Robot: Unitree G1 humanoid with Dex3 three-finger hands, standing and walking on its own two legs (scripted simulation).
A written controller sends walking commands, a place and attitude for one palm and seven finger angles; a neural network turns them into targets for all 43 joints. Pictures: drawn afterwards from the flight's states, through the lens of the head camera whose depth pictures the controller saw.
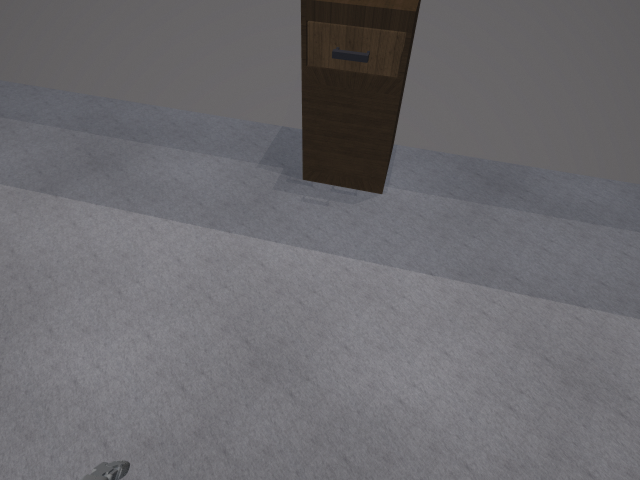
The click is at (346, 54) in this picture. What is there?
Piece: drawer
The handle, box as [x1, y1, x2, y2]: [332, 47, 369, 62]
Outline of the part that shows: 332,51 332,57 364,62 367,62 369,51 367,51 366,53 339,50 338,47 333,49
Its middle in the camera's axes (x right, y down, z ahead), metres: +0.11 -0.69 +1.45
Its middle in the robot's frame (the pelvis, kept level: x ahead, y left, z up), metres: +1.55 -0.04 -0.10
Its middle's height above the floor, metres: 0.67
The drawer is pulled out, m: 0.00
